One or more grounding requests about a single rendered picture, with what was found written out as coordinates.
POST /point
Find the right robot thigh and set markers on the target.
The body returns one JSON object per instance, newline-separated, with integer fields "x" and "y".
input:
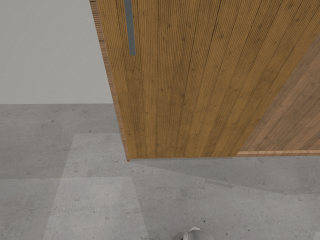
{"x": 197, "y": 235}

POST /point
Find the wardrobe door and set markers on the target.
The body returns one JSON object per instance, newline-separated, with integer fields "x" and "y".
{"x": 292, "y": 121}
{"x": 204, "y": 71}

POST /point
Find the handle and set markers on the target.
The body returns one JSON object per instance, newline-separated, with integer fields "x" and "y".
{"x": 130, "y": 26}

